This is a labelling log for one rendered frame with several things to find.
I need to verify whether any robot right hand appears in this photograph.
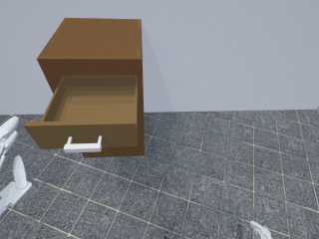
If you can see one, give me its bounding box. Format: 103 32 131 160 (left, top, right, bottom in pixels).
249 220 272 239

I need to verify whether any drawer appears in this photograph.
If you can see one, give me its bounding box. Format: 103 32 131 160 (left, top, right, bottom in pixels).
24 76 139 149

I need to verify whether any cabinet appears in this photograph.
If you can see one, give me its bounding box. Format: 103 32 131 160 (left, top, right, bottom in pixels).
37 18 145 158

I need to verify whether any robot left hand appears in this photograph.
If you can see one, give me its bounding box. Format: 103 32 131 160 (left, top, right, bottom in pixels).
0 116 32 217

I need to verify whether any handle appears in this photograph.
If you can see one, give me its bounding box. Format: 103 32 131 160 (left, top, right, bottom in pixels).
63 135 102 153

